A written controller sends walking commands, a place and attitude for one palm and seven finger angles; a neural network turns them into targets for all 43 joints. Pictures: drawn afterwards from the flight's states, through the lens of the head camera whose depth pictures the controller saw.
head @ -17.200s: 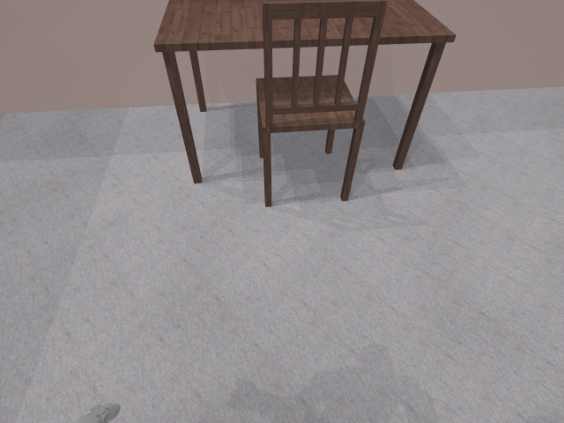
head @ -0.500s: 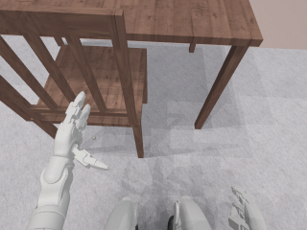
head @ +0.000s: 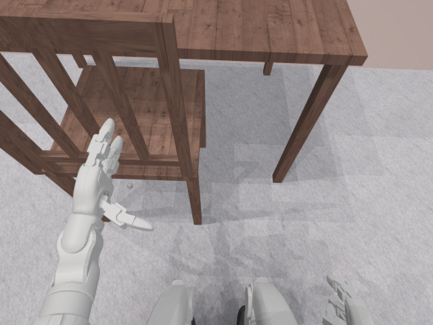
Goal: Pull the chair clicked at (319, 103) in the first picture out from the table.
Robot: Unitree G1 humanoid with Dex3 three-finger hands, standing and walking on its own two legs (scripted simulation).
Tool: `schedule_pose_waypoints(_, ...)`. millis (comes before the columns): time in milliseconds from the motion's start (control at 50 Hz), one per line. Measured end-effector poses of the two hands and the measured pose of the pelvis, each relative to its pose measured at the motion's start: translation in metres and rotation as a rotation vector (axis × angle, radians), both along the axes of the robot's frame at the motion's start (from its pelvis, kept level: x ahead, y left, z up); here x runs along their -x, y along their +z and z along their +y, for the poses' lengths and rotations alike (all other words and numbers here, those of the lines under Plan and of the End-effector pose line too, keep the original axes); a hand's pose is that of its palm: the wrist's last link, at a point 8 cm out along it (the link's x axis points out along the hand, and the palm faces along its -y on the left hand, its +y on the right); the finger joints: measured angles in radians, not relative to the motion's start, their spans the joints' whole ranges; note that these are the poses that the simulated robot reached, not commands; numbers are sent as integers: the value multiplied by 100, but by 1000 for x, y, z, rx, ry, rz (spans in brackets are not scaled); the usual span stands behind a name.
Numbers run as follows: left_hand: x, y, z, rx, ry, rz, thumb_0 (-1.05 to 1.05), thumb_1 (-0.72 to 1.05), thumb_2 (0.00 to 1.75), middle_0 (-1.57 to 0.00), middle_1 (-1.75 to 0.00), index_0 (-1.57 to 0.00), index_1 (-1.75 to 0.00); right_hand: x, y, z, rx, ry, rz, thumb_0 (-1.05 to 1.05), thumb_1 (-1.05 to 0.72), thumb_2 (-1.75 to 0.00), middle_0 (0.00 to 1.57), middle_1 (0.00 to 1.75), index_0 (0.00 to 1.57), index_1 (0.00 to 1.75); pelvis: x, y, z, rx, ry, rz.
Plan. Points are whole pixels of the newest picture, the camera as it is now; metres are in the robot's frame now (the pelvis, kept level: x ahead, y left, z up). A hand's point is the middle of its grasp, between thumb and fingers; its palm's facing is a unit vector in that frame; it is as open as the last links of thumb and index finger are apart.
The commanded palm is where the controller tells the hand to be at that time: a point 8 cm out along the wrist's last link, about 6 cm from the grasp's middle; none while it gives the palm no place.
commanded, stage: aim the fingers beside a spindle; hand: left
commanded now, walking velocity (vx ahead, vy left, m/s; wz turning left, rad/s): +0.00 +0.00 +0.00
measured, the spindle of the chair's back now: (83, 114) +0.49 +0.28 +0.05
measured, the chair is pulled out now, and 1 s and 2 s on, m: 0.00 0.00 0.00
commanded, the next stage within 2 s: none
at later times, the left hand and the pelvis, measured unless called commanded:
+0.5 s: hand (133, 195) +0.34 +0.16 +0.01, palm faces -0.05 -1.00 -0.02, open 17.0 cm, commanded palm +0.32 +0.21 +0.02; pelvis +0.00 +0.00 +0.00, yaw +0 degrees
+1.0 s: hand (128, 191) +0.34 +0.17 +0.02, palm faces +0.00 -1.00 -0.05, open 17.0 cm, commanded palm +0.32 +0.22 +0.02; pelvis +0.00 +0.00 +0.00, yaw +0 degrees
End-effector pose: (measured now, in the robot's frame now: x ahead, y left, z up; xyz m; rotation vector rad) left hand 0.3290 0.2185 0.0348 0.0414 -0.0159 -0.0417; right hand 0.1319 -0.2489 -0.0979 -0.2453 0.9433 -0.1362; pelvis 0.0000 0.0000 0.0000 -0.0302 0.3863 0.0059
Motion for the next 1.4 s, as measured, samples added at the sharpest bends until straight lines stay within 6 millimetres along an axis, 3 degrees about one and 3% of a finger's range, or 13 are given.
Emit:
schedule_pose_waypoints(140, 5, -26, 4, 17, 19, 90, -2, -50, 30, -6, -8, -6, -8, -3, 0, 3, 2, 12, -12, 1, -91, -90, 20, 30, 20, 30, 3, -4, 1, 2, 1, 3)
schedule_pose_waypoints(300, 8, -2, -1, 0, 0, -24, -2, -50, 30, -6, -8, -6, -8, -9, 1, 6, 10, 25, -20, 1, -91, -90, 20, 30, 20, 30, 3, -3, 3, 6, 6, -7)
schedule_pose_waypoints(380, 0, -12, 5, 0, 17, 24, -2, -50, 30, -6, -8, -6, -8, -10, -1, 7, 3, 30, -21, 1, -91, -90, 20, 30, 20, 30, 5, -5, 3, 5, 7, 0)
schedule_pose_waypoints(460, 4, -24, 3, 15, 5, 78, -2, -50, 30, -6, -8, -5, -8, -10, 0, 7, 0, 21, -24, 1, -91, -90, 20, 30, 20, 30, 5, -5, 3, 6, 3, 4)
schedule_pose_waypoints(620, 11, -3, -6, -1, 2, -11, -2, -50, 30, -6, -8, -6, -8, -8, 1, 7, -1, 23, -14, 1, -91, -90, 20, 30, 20, 30, 2, -2, 3, 3, 4, -7)
schedule_pose_waypoints(760, 2, -20, 2, -3, 21, 58, -2, -50, 30, -6, -8, -6, -8, -8, -4, 4, -2, 21, -10, 1, -91, -90, 20, 30, 20, 30, 4, -6, 0, 4, 6, 3)
schedule_pose_waypoints(880, 13, -8, -10, 7, -17, 30, -2, -50, 30, -6, -8, -6, -8, -7, 0, 2, -4, 7, -10, 1, -91, -90, 20, 30, 20, 30, 1, -1, -1, 1, 0, -5)
schedule_pose_waypoints(960, 11, -5, -2, -8, 28, 10, -2, -50, 30, -6, -8, -6, -8, -8, 1, 1, -1, 14, -13, 1, -91, -90, 20, 30, 20, 30, 1, -1, -3, -1, 2, -7)
schedule_pose_waypoints(1040, 6, -15, 6, -13, 46, 40, -2, -50, 30, -6, -8, -6, -8, -10, -1, -1, 5, 24, -16, 1, -91, -90, 20, 30, 20, 30, 3, -5, -4, 1, 8, -1)
schedule_pose_waypoints(1120, 5, -19, -3, 5, 1, 52, -2, -50, 30, -6, -8, -5, -8, -9, -3, -3, 12, 17, -16, 1, -91, -90, 20, 30, 20, 30, 4, -6, -4, 4, 7, 3)
schedule_pose_waypoints(1220, 6, -7, -15, 7, -31, 19, -2, -50, 30, -6, -8, -6, -8, -8, 0, -2, 5, 6, -16, 1, -91, -90, 20, 30, 20, 30, 2, -2, -2, 0, 2, -3)
schedule_pose_waypoints(1400, 5, -16, 5, -14, 50, 54, -2, -50, 30, -6, -8, -6, -8, -6, -3, 0, -7, 15, -10, 1, -91, -90, 20, 30, 20, 30, 3, -4, -4, -2, 3, 0)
